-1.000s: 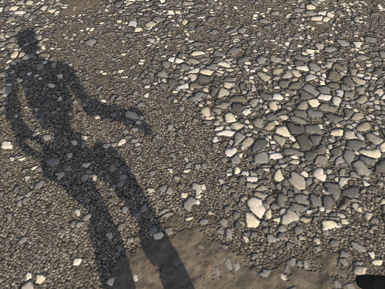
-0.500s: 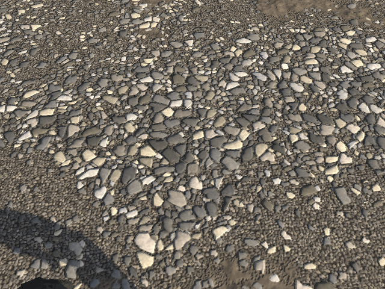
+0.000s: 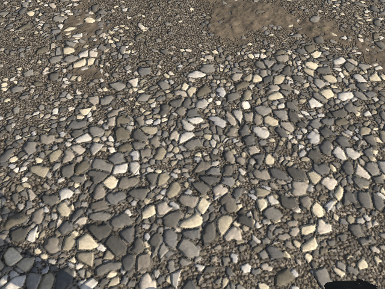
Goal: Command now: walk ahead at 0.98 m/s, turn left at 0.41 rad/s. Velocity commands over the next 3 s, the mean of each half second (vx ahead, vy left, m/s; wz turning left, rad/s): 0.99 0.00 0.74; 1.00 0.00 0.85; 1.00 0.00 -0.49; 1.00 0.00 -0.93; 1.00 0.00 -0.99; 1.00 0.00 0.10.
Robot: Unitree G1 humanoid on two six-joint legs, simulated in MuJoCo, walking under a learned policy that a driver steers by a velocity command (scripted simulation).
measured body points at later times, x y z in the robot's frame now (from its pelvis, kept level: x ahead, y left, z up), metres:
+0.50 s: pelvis +0.51 +0.01 +0.00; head +0.55 +0.02 +0.44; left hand +0.70 +0.30 -0.04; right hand +0.59 -0.29 -0.12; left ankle +0.26 +0.04 -0.69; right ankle +0.70 -0.09 -0.72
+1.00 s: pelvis +0.91 +0.23 -0.02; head +0.93 +0.24 +0.43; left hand +0.71 +0.40 -0.15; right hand +1.22 +0.20 -0.12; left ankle +0.94 +0.28 -0.72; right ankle +0.86 -0.02 -0.57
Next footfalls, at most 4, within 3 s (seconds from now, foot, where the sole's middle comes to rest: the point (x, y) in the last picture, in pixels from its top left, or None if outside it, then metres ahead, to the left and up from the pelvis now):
0.08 left None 0.29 0.05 -0.75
0.48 right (234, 209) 0.73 -0.08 -0.75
0.92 left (139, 155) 0.97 0.32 -0.75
1.36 right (104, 88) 1.35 0.54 -0.75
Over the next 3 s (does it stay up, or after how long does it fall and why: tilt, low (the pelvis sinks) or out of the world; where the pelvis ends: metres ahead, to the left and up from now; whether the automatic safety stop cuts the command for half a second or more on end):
stays up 2.60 0.59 0.02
